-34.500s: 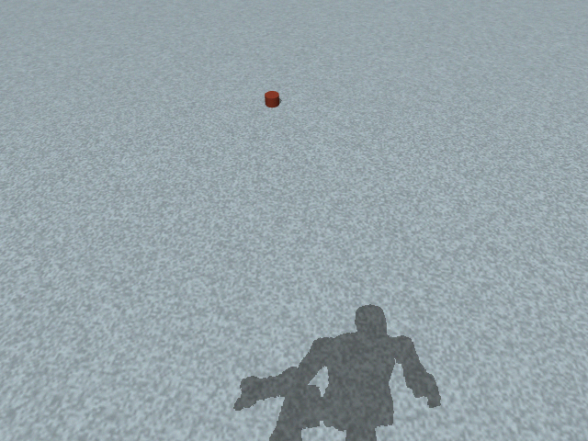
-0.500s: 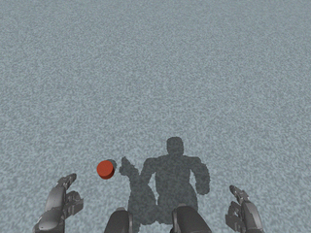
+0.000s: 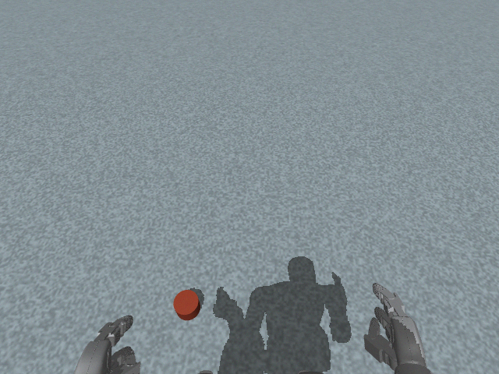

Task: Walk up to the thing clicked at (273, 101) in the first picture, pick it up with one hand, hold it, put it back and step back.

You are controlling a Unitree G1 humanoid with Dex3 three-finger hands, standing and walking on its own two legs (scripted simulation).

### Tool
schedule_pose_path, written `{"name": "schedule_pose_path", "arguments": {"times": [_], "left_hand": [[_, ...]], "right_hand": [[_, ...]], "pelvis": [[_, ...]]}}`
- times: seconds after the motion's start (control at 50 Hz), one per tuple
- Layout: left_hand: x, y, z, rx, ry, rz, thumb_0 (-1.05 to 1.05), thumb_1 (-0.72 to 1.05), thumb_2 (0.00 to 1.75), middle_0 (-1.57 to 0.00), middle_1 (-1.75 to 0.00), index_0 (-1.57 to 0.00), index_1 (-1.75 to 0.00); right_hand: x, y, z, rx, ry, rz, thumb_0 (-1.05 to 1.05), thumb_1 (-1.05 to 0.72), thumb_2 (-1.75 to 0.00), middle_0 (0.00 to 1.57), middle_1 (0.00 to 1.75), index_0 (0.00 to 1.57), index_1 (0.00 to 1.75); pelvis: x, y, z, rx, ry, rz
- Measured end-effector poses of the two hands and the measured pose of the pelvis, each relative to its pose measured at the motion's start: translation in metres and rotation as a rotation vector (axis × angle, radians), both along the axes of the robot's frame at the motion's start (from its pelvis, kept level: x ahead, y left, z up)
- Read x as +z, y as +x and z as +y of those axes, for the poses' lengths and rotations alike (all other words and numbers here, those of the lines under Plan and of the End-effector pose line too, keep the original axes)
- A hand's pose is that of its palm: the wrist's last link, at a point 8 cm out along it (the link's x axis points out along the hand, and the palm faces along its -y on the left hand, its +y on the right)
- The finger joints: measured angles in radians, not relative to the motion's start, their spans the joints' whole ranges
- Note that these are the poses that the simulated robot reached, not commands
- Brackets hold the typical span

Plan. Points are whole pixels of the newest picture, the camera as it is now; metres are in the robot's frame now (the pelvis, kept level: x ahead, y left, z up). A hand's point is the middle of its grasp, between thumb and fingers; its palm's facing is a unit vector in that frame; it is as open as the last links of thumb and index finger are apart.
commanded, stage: home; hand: left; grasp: from above
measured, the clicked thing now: (187, 305) +0.48 +0.22 -0.68
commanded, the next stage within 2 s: stand in 1.76 s
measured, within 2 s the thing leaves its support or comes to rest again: neither
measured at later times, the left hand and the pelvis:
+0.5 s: hand (136, 367) +0.16 +0.18 -0.05, palm faces +0.03 -0.98 -0.19, open 7.4 cm; pelvis +0.00 +0.00 +0.00, yaw -1 degrees
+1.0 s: hand (136, 364) +0.17 +0.18 -0.05, palm faces +0.03 -0.98 -0.19, open 7.4 cm; pelvis +0.00 +0.01 +0.00, yaw -1 degrees
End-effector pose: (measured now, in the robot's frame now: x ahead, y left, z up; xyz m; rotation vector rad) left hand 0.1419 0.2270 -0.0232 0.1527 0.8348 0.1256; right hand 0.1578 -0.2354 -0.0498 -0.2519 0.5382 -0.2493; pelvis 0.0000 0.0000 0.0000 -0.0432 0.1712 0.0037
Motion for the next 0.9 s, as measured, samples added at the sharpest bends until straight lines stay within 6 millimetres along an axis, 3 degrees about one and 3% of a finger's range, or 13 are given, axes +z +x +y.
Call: {"name": "schedule_pose_path", "arguments": {"times": [0.44,0.9], "left_hand": [[0.002,0.005,0.002,-0.023,0.006,-0.014,0.01,0.91,0.90,-0.20,-0.30,-0.20,-0.30],[0.001,0.007,0.003,-0.024,0.005,-0.013,0.01,0.91,0.90,-0.20,-0.30,-0.20,-0.30]], "right_hand": [[-0.009,-0.024,-0.002,-0.038,-0.001,0.061,0.01,-0.90,-0.89,0.21,0.30,0.20,0.30],[-0.007,-0.013,0.001,-0.025,-0.004,0.039,0.01,-0.90,-0.89,0.21,0.30,0.20,0.30]], "pelvis": [[0.000,-0.001,0.004,-0.010,-0.003,-0.007],[0.000,0.002,0.005,-0.010,-0.005,-0.001]]}}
